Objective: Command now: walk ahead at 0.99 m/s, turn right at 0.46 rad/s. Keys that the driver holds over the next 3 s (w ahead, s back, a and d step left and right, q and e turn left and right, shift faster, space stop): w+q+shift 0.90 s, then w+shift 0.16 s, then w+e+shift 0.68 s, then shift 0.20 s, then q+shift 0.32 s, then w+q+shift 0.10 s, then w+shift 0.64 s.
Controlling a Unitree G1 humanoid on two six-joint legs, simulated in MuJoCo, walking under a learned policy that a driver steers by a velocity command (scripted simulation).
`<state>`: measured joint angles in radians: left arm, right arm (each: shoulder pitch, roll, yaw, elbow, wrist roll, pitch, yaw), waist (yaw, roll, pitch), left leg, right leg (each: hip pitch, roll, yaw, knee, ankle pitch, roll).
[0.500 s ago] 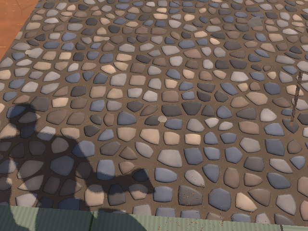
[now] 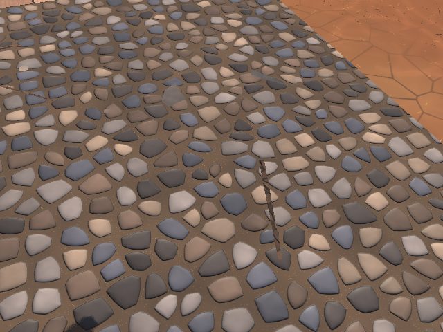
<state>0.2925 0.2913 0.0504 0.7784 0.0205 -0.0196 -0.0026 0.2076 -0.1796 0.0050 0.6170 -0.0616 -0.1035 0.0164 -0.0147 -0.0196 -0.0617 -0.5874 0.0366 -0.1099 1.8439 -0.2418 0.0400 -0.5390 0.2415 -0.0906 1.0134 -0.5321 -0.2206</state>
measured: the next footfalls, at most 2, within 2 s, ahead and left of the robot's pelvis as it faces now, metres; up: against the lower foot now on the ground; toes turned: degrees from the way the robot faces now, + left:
left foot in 0.30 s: +0.49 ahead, +0.10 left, +0.00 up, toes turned +6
right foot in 0.70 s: +0.95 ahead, -0.01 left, +0.00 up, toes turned +25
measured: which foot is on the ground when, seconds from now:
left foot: up 0.00-0.28, down 0.30-0.70, up 0.72-1.00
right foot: down 0.00-0.30, up 0.32-0.68, down 0.70-1.00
